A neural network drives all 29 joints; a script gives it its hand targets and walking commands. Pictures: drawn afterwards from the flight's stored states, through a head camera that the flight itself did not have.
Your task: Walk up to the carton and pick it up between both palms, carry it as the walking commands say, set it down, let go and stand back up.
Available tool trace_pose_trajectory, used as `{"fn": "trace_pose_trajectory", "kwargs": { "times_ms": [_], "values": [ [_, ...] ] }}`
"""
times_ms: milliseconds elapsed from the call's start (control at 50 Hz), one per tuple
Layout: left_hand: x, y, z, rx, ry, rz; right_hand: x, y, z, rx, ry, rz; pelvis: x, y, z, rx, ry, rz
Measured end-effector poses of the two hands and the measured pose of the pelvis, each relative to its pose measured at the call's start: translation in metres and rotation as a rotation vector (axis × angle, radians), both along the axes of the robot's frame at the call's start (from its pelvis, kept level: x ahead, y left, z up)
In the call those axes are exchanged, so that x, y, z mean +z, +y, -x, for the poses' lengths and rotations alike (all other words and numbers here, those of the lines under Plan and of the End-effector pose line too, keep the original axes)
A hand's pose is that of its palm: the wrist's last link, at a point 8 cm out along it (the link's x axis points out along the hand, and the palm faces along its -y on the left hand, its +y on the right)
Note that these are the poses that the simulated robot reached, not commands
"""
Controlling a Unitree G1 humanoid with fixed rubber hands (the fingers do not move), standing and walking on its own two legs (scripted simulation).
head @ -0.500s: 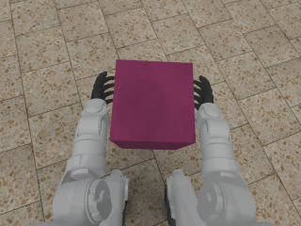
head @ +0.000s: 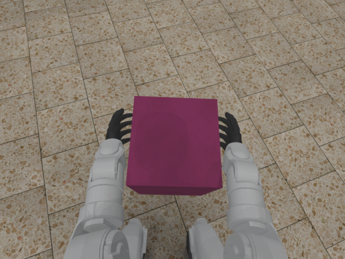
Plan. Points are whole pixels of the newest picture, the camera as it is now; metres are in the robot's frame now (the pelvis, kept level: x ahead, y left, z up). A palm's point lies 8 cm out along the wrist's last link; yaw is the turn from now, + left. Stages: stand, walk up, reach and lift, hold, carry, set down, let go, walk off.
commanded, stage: reach and lift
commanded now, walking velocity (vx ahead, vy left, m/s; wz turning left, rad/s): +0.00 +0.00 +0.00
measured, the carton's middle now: (172, 153) +0.39 -0.01 -0.10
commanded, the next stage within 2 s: none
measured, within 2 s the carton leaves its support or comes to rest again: neither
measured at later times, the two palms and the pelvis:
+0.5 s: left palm (105, 137) +0.37 +0.13 +0.04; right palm (243, 142) +0.36 -0.15 +0.04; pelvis +0.01 +0.00 +0.06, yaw +0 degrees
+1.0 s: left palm (93, 131) +0.35 +0.13 +0.11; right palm (258, 134) +0.35 -0.14 +0.11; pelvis +0.03 +0.00 +0.09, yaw +0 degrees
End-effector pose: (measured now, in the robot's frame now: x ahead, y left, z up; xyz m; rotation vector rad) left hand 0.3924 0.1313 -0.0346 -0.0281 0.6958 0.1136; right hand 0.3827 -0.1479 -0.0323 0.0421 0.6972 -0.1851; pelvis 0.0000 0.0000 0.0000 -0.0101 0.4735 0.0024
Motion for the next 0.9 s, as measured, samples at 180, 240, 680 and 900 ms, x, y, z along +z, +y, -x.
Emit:
{"fn": "trace_pose_trajectory", "kwargs": {
  "times_ms": [180,240,680,900],
  "values": [
    [0.027,0.0,0.008,-0.003,0.001,-0.003,0.027,0.0,0.008,-0.001,0.001,0.0,0.025,0.001,-0.007,-0.001,-0.053,-0.003],
    [0.037,0.001,0.01,-0.004,0.0,-0.004,0.036,0.001,0.011,0.0,0.0,0.0,0.033,0.001,-0.009,-0.001,-0.074,-0.004],
    [0.102,0.003,0.029,-0.011,-0.015,-0.016,0.101,0.003,0.028,0.019,-0.014,0.016,0.075,0.003,-0.019,0.0,-0.285,-0.007],
    [0.132,0.003,0.037,-0.013,-0.025,-0.029,0.132,0.003,0.034,0.04,-0.023,0.031,0.088,0.002,-0.025,0.003,-0.406,-0.006]
  ]
}}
